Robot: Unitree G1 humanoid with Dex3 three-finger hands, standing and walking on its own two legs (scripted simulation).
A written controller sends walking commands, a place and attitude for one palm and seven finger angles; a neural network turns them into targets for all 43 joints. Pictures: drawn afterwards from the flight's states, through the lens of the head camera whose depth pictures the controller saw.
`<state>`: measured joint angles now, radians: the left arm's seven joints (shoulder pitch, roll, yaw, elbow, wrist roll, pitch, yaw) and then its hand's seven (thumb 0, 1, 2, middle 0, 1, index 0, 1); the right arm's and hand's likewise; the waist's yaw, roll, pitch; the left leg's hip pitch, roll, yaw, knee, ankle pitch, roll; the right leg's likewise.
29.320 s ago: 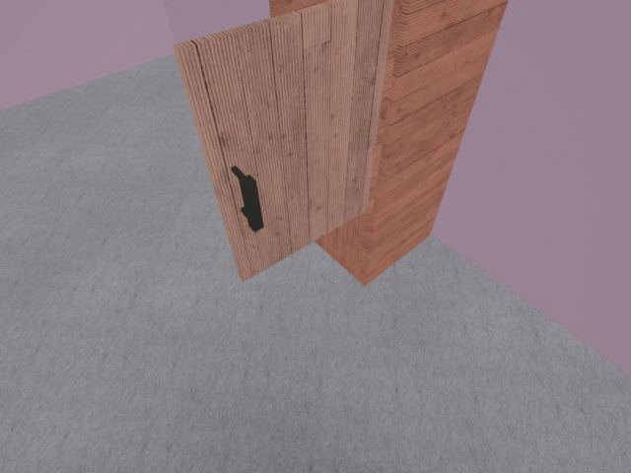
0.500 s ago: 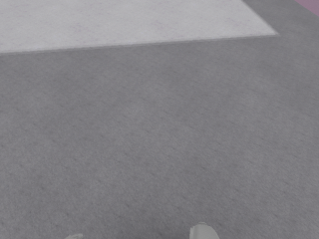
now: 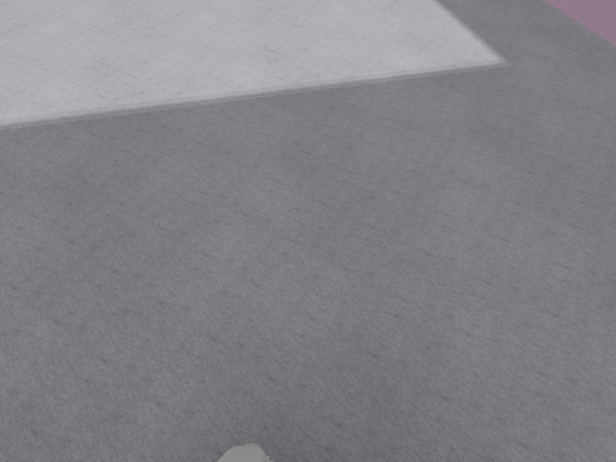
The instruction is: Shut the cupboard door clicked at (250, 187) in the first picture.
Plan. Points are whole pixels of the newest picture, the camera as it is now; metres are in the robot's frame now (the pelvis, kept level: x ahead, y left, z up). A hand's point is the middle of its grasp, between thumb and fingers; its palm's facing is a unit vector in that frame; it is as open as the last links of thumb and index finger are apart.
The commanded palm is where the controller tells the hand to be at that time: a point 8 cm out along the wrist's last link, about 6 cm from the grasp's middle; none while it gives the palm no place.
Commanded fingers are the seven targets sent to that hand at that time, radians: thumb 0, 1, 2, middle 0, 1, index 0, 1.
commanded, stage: turn to face it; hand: left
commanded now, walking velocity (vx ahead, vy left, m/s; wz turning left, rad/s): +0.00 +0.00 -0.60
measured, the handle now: out of the picture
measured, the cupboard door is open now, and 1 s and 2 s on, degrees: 59 59 59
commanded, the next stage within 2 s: none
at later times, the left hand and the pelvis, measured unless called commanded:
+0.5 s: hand (207, 402) +0.22 +0.18 -0.16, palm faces -0.31 -0.91 -0.27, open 7.4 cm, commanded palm none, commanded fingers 0.00 0.90 0.90 -0.20 -0.30 -0.20 -0.30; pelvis +0.03 +0.01 -0.01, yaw -19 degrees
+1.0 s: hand (238, 380) +0.26 +0.14 -0.17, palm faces -0.57 -0.80 -0.18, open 7.4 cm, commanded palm none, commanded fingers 0.00 0.90 0.90 -0.20 -0.30 -0.20 -0.30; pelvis +0.06 +0.02 +0.00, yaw -37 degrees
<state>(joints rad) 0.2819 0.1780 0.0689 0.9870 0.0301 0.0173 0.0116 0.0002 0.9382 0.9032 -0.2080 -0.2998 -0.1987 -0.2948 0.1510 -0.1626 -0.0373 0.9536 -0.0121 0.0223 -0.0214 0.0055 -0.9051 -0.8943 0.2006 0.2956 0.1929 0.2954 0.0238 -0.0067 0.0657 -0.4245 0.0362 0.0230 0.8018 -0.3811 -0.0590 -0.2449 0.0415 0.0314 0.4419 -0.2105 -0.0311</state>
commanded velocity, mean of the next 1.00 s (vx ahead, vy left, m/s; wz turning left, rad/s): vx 0.00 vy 0.00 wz -0.60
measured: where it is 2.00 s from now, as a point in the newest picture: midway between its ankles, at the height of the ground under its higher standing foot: outside the picture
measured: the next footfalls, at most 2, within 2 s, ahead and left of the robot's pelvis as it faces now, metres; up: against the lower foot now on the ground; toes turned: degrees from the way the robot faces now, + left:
left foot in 0.08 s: +0.08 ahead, +0.13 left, +0.00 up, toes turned -1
right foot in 0.50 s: +0.03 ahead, -0.13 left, +0.00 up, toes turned -24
